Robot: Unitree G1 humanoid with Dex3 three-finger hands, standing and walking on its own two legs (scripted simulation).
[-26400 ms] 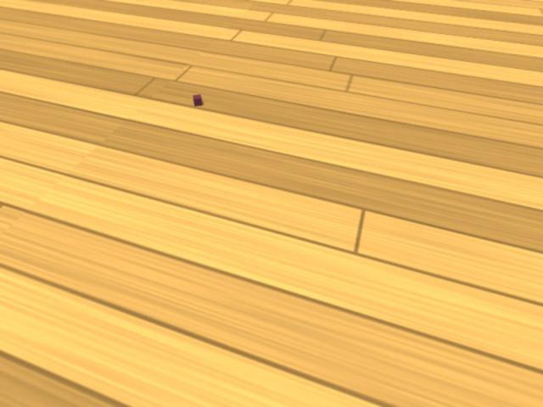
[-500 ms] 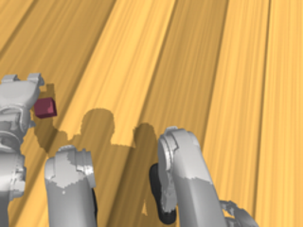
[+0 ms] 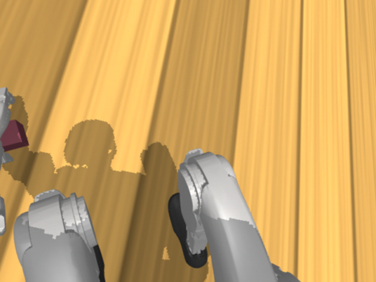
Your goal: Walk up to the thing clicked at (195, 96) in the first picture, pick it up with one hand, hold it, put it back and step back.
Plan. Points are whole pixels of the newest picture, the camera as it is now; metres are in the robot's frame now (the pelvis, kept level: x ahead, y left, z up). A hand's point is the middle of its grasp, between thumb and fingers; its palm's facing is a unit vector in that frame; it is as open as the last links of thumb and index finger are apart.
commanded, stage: rest palm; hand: left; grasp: from above
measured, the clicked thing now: (9, 136) +0.46 +0.27 -0.28
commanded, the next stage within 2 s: close in 0.54 s
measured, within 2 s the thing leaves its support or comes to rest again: neither
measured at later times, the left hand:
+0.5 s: hand (1, 136) +0.45 +0.27 -0.24, palm faces -0.45 -0.13 -0.88, open 13.3 cm
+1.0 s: hand (7, 134) +0.46 +0.26 -0.25, palm faces -0.43 -0.12 -0.89, open 11.2 cm
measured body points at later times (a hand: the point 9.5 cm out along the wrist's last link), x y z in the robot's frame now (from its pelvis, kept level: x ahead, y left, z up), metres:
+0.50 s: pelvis +0.00 +0.01 -0.01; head +0.27 +0.09 +0.34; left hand +0.47 +0.27 -0.19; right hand +0.02 -0.26 -0.07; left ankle +0.07 +0.13 -0.27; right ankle +0.11 -0.13 -0.27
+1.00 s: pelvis +0.00 +0.01 -0.01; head +0.27 +0.11 +0.33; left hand +0.48 +0.27 -0.20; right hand +0.02 -0.24 -0.06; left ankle +0.07 +0.13 -0.27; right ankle +0.11 -0.13 -0.27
